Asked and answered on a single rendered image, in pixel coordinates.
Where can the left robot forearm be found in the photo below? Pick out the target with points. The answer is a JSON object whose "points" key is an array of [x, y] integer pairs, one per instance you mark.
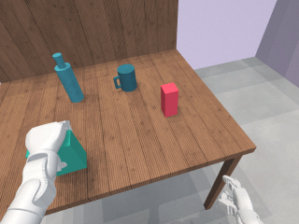
{"points": [[37, 190]]}

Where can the left robot hand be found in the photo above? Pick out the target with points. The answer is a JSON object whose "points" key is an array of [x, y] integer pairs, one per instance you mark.
{"points": [[48, 136]]}

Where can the right robot forearm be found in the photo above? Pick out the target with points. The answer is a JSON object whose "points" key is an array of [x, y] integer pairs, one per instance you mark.
{"points": [[247, 216]]}

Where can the sponge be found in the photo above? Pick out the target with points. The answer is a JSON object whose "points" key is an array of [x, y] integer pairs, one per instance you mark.
{"points": [[71, 152]]}

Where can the right robot hand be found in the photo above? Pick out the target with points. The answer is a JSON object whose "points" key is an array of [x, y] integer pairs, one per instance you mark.
{"points": [[231, 203]]}

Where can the table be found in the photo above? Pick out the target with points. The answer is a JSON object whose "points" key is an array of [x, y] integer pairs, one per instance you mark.
{"points": [[129, 143]]}

